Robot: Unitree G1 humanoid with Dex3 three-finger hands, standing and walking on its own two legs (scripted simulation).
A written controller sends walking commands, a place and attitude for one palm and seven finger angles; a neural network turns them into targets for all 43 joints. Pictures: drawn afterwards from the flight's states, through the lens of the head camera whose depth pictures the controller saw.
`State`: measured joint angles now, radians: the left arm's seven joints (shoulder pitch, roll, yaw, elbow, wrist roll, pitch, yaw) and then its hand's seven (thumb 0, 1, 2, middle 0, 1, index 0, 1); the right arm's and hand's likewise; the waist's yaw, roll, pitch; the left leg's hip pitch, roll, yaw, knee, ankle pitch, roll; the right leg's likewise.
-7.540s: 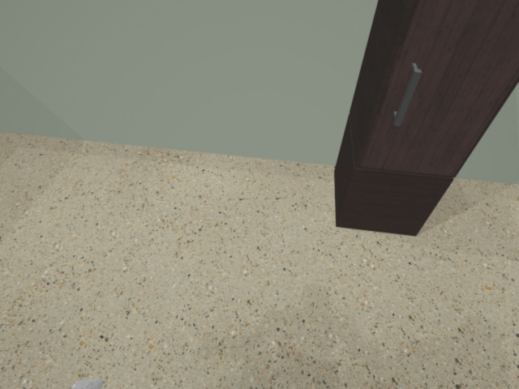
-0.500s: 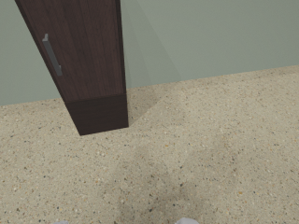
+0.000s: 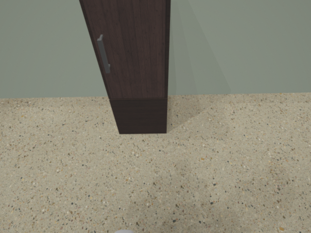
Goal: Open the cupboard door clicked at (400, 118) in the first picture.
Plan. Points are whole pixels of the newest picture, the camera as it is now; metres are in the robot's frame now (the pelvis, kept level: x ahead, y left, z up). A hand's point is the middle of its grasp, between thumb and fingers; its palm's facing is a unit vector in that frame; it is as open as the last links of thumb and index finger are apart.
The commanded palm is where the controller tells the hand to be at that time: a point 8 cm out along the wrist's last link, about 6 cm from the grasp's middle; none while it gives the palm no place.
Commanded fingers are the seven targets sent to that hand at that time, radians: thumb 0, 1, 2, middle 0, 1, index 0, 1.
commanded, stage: take the last steps up to it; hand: left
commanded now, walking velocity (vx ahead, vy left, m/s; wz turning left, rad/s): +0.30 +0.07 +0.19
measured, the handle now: (104, 54) +0.87 +0.30 -0.02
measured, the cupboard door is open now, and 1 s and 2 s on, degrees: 0 0 0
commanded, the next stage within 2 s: come to a stop and stand still in 1.08 s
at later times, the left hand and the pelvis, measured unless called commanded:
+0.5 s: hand out of the picture +0.10 +0.24 -0.17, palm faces +0.06 -0.98 -0.18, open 7.4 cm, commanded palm none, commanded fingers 0.00 0.90 0.90 -0.20 -0.30 -0.20 -0.30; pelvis +0.07 +0.05 +0.00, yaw +3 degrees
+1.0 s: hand (100, 211) +0.21 +0.20 -0.17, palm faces +0.16 -0.97 -0.20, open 7.3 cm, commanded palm none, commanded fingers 0.00 0.90 0.90 -0.20 -0.30 -0.20 -0.30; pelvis +0.23 +0.02 +0.00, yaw +5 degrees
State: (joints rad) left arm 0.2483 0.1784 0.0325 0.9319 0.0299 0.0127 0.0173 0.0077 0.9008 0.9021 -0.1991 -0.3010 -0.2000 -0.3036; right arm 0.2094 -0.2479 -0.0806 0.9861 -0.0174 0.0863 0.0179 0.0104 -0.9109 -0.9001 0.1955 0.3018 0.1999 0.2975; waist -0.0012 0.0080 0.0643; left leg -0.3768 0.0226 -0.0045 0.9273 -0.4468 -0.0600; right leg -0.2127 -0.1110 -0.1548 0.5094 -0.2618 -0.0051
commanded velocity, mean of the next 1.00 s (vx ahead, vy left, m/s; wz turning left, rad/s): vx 0.28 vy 0.02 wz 0.04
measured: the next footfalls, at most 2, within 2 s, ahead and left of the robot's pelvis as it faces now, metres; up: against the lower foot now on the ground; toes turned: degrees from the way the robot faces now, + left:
left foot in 0.12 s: +0.02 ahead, +0.14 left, +0.00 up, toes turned +5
right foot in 0.62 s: +0.25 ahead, -0.08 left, +0.00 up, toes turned -5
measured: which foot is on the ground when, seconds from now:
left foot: up 0.00-0.10, down 0.12-0.64, up 0.66-1.00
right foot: down 0.00-0.12, up 0.14-0.60, down 0.62-1.00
